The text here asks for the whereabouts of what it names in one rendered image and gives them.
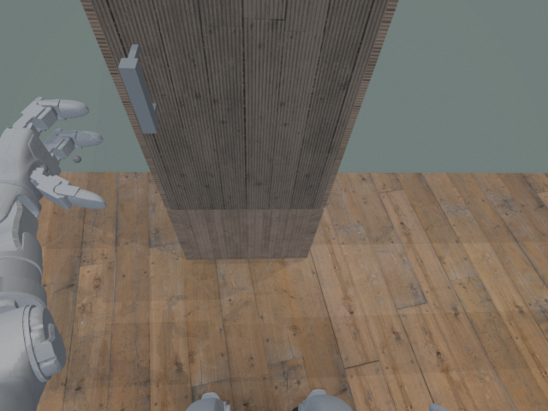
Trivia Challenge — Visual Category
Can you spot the robot right shin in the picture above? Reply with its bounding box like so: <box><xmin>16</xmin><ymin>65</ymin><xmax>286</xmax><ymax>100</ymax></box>
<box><xmin>306</xmin><ymin>390</ymin><xmax>326</xmax><ymax>400</ymax></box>

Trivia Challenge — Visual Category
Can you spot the robot left hand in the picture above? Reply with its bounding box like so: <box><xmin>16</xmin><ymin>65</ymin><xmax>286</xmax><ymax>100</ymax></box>
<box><xmin>0</xmin><ymin>97</ymin><xmax>106</xmax><ymax>210</ymax></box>

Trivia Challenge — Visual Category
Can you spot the robot left shin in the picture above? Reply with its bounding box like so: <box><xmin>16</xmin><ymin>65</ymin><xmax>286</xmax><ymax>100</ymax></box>
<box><xmin>201</xmin><ymin>392</ymin><xmax>221</xmax><ymax>400</ymax></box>

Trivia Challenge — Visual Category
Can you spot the robot shin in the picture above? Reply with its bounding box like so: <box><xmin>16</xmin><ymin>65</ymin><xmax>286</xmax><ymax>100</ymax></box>
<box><xmin>201</xmin><ymin>392</ymin><xmax>221</xmax><ymax>400</ymax></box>
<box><xmin>306</xmin><ymin>390</ymin><xmax>326</xmax><ymax>400</ymax></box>

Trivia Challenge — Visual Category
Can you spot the robot left forearm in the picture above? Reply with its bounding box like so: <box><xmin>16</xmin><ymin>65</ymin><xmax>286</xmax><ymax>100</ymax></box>
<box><xmin>0</xmin><ymin>183</ymin><xmax>47</xmax><ymax>313</ymax></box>

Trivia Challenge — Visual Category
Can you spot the left robot upper arm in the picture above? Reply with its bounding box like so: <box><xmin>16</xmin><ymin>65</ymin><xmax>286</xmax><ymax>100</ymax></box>
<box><xmin>0</xmin><ymin>305</ymin><xmax>66</xmax><ymax>411</ymax></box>

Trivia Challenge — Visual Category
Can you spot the handle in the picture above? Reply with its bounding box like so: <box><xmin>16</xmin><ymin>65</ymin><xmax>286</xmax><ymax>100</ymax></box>
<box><xmin>118</xmin><ymin>45</ymin><xmax>158</xmax><ymax>134</ymax></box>

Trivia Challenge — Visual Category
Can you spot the cupboard door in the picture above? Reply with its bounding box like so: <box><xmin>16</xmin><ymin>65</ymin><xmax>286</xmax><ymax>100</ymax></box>
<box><xmin>90</xmin><ymin>0</ymin><xmax>390</xmax><ymax>210</ymax></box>

